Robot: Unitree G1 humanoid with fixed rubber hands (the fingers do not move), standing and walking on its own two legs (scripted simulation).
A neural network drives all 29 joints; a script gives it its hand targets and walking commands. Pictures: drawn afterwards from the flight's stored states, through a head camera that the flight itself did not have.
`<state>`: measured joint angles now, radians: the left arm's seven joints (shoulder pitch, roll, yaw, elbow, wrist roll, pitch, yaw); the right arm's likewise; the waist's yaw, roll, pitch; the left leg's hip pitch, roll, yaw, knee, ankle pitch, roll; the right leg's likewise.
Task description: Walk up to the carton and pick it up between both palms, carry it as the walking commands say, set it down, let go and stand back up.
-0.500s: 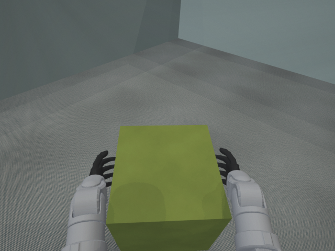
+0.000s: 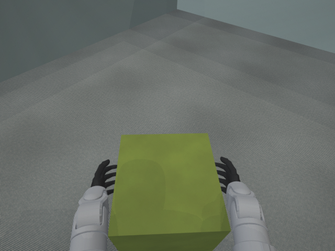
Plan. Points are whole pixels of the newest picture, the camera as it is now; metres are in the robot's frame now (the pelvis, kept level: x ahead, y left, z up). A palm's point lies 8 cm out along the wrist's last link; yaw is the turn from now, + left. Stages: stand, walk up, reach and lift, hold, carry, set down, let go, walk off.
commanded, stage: set down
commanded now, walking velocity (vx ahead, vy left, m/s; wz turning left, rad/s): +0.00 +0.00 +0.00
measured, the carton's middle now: (165, 196) +0.30 +0.01 -0.09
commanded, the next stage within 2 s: none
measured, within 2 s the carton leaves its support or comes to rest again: neither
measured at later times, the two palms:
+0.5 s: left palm (106, 195) +0.30 +0.17 -0.08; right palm (222, 190) +0.31 -0.16 -0.08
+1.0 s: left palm (116, 195) +0.34 +0.17 -0.17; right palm (216, 190) +0.35 -0.17 -0.16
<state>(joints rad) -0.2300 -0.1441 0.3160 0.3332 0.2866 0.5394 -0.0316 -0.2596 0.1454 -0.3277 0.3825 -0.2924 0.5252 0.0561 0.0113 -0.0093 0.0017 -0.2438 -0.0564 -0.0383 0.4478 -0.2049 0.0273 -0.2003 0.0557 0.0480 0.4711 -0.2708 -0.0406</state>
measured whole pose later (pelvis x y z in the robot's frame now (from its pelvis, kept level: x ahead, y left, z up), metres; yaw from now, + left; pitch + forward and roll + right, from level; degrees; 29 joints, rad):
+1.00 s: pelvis -0.05 +0.01 -0.10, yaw -1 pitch +33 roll +0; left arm -0.63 -0.13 0.48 0.47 0.27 0.32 0.00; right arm -0.69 0.06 -0.47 0.57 -0.26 0.31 0.06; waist 0.00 0.00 -0.15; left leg -1.32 -0.08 -0.03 1.07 -0.33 0.02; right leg -1.28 0.09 0.04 1.11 -0.41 -0.02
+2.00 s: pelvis -0.09 +0.00 -0.26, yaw -1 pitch +45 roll +0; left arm -1.03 0.03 0.50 0.68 0.19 0.32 0.05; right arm -1.07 -0.10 -0.41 0.77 -0.16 0.31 -0.02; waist 0.02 0.00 -0.13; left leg -1.98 -0.10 -0.04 1.65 -0.46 -0.02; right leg -1.94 0.14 0.01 1.69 -0.54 -0.02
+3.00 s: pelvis -0.10 +0.00 -0.38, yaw -2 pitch +42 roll +0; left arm -1.34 0.20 0.41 0.79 0.04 0.28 0.10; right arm -1.42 -0.26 -0.27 0.90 -0.01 0.28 -0.09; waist 0.03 0.00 0.22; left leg -2.27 -0.10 0.00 2.09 -0.55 -0.02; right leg -2.24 0.15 -0.03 2.13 -0.63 -0.02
